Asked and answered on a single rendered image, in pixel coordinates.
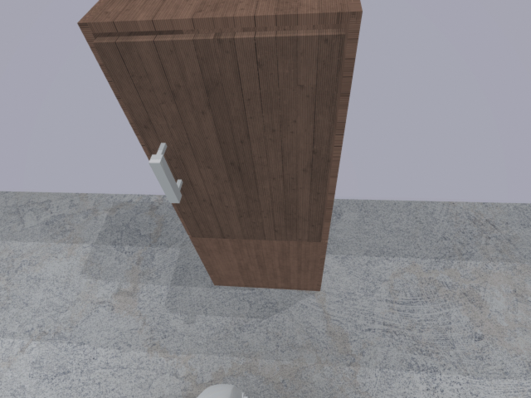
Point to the cupboard door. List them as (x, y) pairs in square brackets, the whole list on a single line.
[(248, 119)]

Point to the handle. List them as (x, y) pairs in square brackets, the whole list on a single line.
[(165, 178)]

